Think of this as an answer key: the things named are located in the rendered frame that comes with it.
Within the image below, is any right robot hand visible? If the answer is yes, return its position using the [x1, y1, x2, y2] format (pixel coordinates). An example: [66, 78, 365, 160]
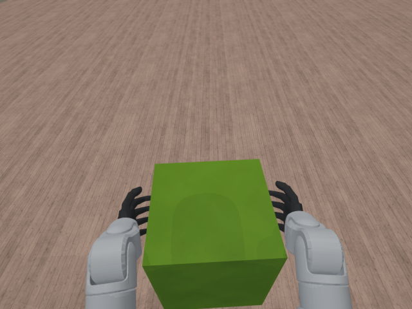
[269, 181, 303, 232]

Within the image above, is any left robot forearm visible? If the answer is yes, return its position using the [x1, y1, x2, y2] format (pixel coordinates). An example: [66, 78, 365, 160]
[85, 218, 142, 309]

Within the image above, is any left robot hand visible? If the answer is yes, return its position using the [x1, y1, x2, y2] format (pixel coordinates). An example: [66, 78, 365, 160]
[118, 187, 151, 236]

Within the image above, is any right robot forearm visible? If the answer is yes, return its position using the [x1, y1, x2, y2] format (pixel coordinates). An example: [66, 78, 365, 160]
[285, 211, 353, 309]

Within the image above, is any carton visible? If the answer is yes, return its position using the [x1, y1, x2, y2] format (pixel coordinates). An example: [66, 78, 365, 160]
[142, 159, 287, 309]

